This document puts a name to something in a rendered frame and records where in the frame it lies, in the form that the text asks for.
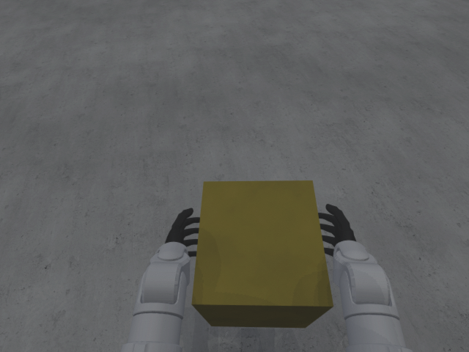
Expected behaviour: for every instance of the left robot forearm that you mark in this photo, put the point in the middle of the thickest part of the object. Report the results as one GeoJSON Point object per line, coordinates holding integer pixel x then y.
{"type": "Point", "coordinates": [160, 302]}

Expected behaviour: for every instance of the robot left hand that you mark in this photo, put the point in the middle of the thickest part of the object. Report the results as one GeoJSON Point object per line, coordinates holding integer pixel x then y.
{"type": "Point", "coordinates": [177, 232]}

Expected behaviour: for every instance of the robot right hand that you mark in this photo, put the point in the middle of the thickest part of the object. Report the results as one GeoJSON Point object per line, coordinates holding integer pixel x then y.
{"type": "Point", "coordinates": [341, 231]}

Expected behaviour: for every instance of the right robot forearm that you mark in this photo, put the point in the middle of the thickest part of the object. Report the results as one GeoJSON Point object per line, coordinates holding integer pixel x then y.
{"type": "Point", "coordinates": [367, 299]}

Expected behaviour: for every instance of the carton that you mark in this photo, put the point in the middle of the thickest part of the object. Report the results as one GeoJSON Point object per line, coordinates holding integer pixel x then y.
{"type": "Point", "coordinates": [260, 259]}

